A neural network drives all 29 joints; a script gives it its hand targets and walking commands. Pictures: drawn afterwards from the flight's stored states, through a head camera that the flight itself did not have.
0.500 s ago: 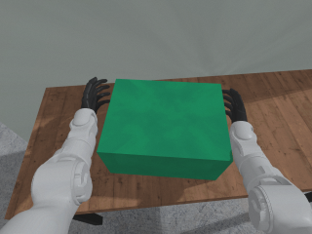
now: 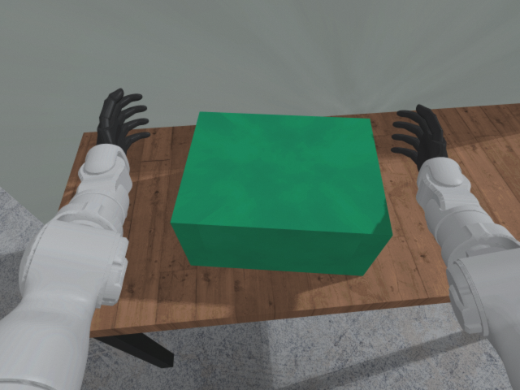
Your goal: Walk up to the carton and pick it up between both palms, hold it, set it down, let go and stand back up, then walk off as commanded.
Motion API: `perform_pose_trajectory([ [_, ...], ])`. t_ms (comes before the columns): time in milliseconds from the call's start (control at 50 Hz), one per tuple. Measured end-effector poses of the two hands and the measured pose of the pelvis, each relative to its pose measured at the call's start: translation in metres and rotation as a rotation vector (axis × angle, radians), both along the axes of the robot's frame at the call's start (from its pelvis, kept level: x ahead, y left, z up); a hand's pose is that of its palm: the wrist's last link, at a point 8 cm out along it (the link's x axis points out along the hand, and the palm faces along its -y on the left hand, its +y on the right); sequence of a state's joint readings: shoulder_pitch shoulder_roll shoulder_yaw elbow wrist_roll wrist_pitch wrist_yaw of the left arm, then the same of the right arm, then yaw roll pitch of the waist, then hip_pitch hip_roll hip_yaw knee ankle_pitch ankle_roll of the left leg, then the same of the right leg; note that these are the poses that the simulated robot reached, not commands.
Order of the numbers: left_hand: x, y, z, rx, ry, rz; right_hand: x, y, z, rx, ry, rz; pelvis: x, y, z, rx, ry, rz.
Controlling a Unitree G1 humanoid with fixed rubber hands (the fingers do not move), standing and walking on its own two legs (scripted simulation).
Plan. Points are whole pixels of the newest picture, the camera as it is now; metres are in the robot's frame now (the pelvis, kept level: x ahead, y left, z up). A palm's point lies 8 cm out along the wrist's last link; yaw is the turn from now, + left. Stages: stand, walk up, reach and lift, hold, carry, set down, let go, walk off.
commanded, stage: set down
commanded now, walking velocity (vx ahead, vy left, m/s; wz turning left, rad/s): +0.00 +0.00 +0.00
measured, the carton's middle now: (279, 192) +0.43 +0.00 +0.02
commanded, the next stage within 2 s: none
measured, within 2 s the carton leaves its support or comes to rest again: neither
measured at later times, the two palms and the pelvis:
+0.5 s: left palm (82, 105) +0.43 +0.26 +0.21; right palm (474, 135) +0.42 -0.25 +0.17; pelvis -0.02 +0.00 +0.01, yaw +0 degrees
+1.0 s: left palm (94, 160) +0.40 +0.26 +0.15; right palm (467, 190) +0.37 -0.25 +0.11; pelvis -0.01 +0.00 +0.01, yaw +0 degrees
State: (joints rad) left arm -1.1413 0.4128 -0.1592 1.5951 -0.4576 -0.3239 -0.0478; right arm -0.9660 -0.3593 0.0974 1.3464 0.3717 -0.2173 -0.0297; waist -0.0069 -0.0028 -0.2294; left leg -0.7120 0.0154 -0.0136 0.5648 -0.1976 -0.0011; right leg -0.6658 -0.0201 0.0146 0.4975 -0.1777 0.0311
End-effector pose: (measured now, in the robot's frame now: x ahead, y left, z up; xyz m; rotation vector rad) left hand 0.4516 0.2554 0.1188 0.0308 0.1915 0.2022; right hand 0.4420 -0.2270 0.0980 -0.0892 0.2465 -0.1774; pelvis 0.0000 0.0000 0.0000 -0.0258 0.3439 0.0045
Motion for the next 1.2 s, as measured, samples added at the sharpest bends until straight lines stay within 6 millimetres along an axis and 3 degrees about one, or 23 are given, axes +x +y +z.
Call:
perform_pose_trajectory([
  [160,0.005,0.008,0.021,-0.009,-0.026,0.001,0.004,-0.011,0.016,0.009,0.005,-0.014,-0.001,0.000,0.001,0.000,-0.017,0.000],
  [300,0.005,0.002,0.050,-0.010,-0.063,-0.047,-0.002,-0.019,0.030,0.025,0.004,-0.028,-0.004,0.000,0.002,0.001,-0.064,0.001],
  [400,-0.005,-0.004,0.072,-0.020,-0.057,-0.070,-0.012,-0.022,0.052,0.040,-0.010,-0.031,-0.011,-0.001,0.004,0.002,-0.130,0.003],
  [540,-0.026,0.002,0.091,-0.029,-0.053,-0.057,-0.030,-0.021,0.074,0.050,-0.014,-0.026,-0.019,0.000,0.006,0.002,-0.207,0.005],
  [720,-0.040,0.015,0.076,-0.032,-0.006,-0.022,-0.042,-0.021,0.073,0.052,0.014,-0.022,-0.025,0.000,0.005,0.001,-0.221,0.005],
  [900,-0.042,0.008,0.038,0.021,0.014,-0.092,-0.049,-0.020,0.035,0.047,0.049,-0.008,-0.019,-0.001,0.007,0.003,-0.228,0.005],
  [980,-0.052,0.000,0.029,0.064,-0.009,-0.150,-0.065,-0.025,0.015,0.040,0.037,0.003,-0.013,-0.003,0.011,0.005,-0.262,0.005],
  [1060,-0.071,0.005,0.016,0.055,0.021,-0.140,-0.088,-0.027,0.001,0.041,0.033,0.008,-0.010,-0.004,0.013,0.008,-0.299,0.005],
  [1200,-0.100,0.010,-0.002,0.040,0.065,-0.128,-0.112,-0.014,-0.005,0.085,0.014,0.029,-0.012,-0.007,0.014,0.011,-0.349,0.006],
])
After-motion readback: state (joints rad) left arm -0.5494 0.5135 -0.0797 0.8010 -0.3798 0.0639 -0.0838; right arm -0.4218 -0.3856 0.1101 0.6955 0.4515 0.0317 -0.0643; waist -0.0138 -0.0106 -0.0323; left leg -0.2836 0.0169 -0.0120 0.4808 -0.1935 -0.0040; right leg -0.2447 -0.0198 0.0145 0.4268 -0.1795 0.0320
